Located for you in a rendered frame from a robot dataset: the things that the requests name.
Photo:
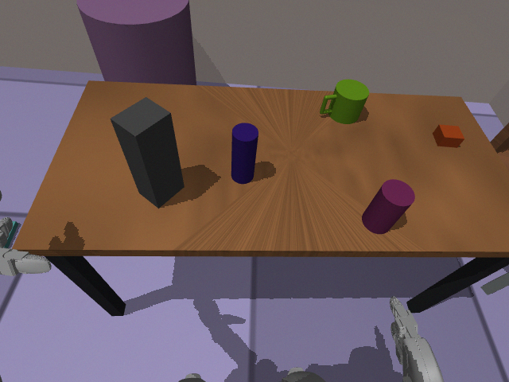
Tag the chair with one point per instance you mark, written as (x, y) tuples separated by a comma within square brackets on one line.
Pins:
[(501, 145)]

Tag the left robot hand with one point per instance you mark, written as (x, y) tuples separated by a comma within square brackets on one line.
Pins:
[(13, 261)]

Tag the right robot hand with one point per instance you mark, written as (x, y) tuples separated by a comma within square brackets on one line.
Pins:
[(413, 351)]

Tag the coffee table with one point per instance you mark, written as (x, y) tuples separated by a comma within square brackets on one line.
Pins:
[(313, 180)]

